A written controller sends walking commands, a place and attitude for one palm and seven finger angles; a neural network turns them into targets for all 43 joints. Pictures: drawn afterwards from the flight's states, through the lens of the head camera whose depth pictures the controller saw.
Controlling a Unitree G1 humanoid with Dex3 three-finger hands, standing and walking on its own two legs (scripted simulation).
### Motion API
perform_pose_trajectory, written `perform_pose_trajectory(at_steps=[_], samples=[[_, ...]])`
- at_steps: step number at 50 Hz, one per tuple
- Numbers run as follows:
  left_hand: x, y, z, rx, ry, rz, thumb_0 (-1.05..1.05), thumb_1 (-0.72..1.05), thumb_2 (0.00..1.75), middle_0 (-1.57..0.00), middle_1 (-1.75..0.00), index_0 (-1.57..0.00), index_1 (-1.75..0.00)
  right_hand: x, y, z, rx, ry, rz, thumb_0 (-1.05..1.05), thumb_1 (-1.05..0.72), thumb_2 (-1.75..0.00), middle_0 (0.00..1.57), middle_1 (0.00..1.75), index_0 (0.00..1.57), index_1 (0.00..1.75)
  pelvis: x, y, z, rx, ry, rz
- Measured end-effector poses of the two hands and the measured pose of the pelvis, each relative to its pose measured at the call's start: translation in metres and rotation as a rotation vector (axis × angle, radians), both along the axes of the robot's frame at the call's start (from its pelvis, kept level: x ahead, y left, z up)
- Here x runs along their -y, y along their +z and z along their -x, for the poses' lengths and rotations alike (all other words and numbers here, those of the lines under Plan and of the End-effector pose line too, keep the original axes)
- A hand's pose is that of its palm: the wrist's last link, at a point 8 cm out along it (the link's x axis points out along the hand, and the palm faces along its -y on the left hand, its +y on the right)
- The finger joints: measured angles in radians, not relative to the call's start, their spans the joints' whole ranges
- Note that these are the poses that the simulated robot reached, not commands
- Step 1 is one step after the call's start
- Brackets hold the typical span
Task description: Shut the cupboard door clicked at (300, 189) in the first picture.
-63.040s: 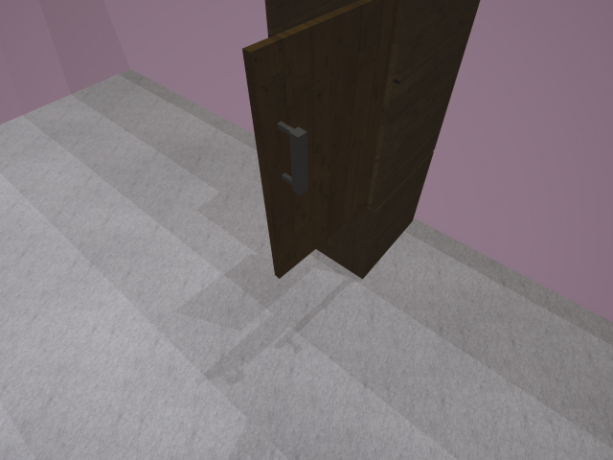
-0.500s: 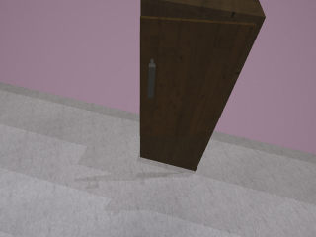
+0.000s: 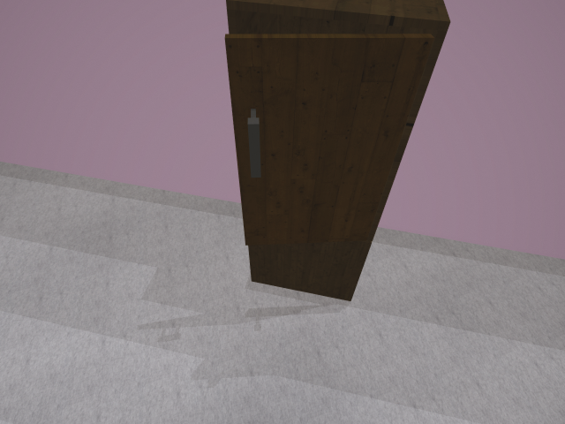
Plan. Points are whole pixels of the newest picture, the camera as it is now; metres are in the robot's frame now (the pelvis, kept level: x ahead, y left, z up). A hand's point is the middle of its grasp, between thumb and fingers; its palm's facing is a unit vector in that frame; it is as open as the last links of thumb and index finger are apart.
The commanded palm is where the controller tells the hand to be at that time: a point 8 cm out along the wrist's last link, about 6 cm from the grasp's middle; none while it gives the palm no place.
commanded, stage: look again from close up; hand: left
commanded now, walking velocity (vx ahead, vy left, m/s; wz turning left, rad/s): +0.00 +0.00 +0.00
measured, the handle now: (254, 143) +0.63 +0.09 +0.04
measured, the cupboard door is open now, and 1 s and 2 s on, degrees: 16 16 16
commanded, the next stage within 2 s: shuffle to correct the standing spot in 0.40 s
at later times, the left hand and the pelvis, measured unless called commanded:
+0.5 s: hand out of the picture -0.01 +0.13 -0.18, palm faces +0.07 -0.99 -0.15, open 7.4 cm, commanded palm none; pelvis +0.01 -0.02 +0.00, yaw +0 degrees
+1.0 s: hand out of the picture +0.11 +0.17 -0.18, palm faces +0.08 -0.99 -0.15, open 7.4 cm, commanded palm none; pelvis +0.09 -0.01 +0.00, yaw +4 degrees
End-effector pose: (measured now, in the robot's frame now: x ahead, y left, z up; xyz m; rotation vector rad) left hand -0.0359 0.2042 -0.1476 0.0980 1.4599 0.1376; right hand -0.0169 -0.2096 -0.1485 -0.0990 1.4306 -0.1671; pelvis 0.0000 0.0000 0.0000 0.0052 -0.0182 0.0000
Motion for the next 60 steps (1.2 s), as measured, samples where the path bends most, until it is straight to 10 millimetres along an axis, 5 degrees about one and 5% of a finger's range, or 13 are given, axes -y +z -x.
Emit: perform_pose_trajectory(at_steps=[16, 31, 41, 45, 52, 57, 60], samples=[[0.029, -0.002, 0.000, -0.006, 0.032, 0.011, 0.00, 0.91, 0.90, -0.20, -0.30, -0.20, -0.30, 0.019, 0.000, -0.014, -0.015, 0.022, 0.012, 0.01, -0.93, -0.90, 0.20, 0.30, 0.20, 0.30, 0.019, -0.001, -0.011, 0.002, 0.005, -0.001], [0.015, -0.006, -0.019, 0.031, 0.030, -0.001, 0.00, 0.91, 0.90, -0.19, -0.30, -0.20, -0.30, 0.017, -0.001, -0.022, 0.001, 0.033, 0.020, 0.01, -0.93, -0.90, 0.20, 0.30, 0.20, 0.30, 0.014, -0.004, -0.018, 0.008, 0.011, 0.002], [-0.004, -0.029, -0.024, -0.052, 0.077, 0.034, 0.00, 0.91, 0.90, -0.19, -0.30, -0.19, -0.30, 0.003, -0.005, -0.042, -0.035, 0.032, 0.051, 0.00, -0.91, -0.90, 0.20, 0.30, 0.20, 0.30, -0.002, -0.020, -0.060, -0.008, 0.043, -0.003], [-0.013, -0.020, -0.059, -0.054, 0.026, 0.024, 0.00, 0.91, 0.90, -0.19, -0.30, -0.19, -0.30, -0.001, 0.004, -0.043, -0.037, 0.001, 0.060, 0.00, -0.91, -0.90, 0.20, 0.30, 0.20, 0.30, -0.001, -0.012, -0.072, -0.022, 0.035, -0.002], [-0.015, 0.001, -0.165, 0.146, 0.029, -0.014, 0.01, 0.91, 0.90, -0.19, -0.30, -0.19, -0.30, 0.014, 0.018, -0.046, -0.167, 0.014, 0.038, 0.00, -0.91, -0.90, 0.20, 0.30, 0.20, 0.30, 0.016, 0.000, -0.101, -0.048, 0.085, 0.024], [0.003, -0.001, -0.230, 0.257, 0.013, -0.049, 0.00, 0.91, 0.90, -0.19, -0.30, -0.19, -0.30, 0.051, 0.002, -0.082, -0.175, 0.018, 0.034, 0.00, -0.91, -0.90, 0.20, 0.30, 0.21, 0.30, 0.043, -0.013, -0.135, -0.046, 0.108, 0.013], [0.017, -0.005, -0.245, 0.279, 0.042, -0.063, 0.00, 0.91, 0.90, -0.19, -0.30, -0.19, -0.30, 0.075, -0.008, -0.121, -0.150, 0.052, 0.057, 0.00, -0.91, -0.90, 0.20, 0.30, 0.20, 0.30, 0.053, -0.019, -0.151, -0.032, 0.132, 0.035]])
